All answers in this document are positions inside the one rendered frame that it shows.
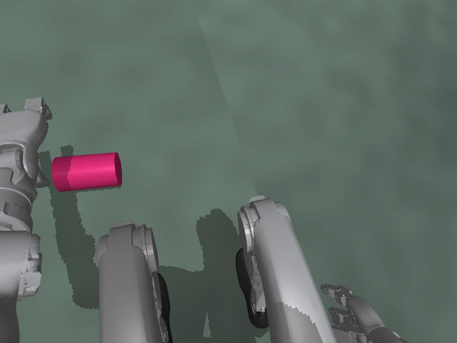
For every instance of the left robot foot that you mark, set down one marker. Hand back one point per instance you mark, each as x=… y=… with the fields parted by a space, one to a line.
x=165 y=308

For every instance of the right robot hand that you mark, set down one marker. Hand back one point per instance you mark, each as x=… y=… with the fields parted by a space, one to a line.
x=353 y=325

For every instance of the left robot arm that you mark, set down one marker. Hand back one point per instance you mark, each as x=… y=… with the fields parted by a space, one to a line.
x=20 y=259

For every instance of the right robot foot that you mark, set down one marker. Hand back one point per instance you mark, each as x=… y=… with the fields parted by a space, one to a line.
x=258 y=319

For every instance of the right robot arm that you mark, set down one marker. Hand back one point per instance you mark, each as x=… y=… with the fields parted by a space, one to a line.
x=384 y=335

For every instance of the left robot hand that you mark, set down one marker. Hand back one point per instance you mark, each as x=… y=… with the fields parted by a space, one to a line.
x=29 y=125

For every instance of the can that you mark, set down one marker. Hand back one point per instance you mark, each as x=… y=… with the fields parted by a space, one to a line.
x=89 y=171

